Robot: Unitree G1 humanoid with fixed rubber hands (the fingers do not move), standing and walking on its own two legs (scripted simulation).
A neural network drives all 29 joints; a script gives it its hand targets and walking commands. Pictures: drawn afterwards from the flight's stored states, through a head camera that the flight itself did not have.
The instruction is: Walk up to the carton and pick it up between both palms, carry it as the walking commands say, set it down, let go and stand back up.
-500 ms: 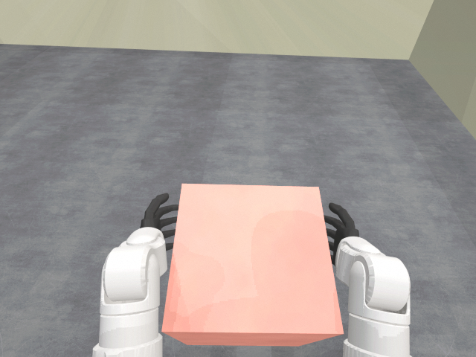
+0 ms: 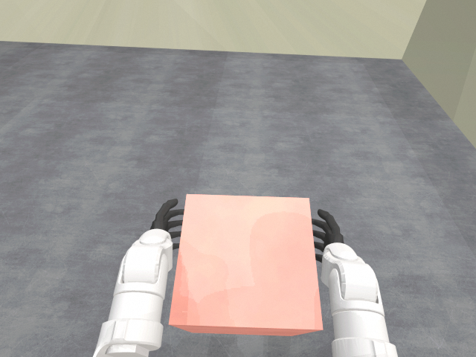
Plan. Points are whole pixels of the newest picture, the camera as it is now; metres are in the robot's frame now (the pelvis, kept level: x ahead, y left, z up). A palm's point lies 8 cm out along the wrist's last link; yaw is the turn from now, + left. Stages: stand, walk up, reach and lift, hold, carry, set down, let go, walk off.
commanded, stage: set down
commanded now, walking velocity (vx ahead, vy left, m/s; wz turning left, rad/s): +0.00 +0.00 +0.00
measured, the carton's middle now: (244, 272) +0.28 +0.00 -0.04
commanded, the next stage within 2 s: none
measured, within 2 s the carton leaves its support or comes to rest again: neither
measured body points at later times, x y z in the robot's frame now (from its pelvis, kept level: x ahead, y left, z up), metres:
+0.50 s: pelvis +0.00 +0.02 +0.00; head +0.02 +0.02 +0.45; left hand +0.34 +0.15 -0.02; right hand +0.31 -0.16 -0.03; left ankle +0.09 +0.12 -0.72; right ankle +0.03 -0.08 -0.72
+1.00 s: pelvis +0.00 +0.03 -0.04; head +0.18 +0.03 +0.37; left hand +0.39 +0.14 -0.13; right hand +0.34 -0.15 -0.14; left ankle +0.09 +0.12 -0.72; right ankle +0.03 -0.08 -0.72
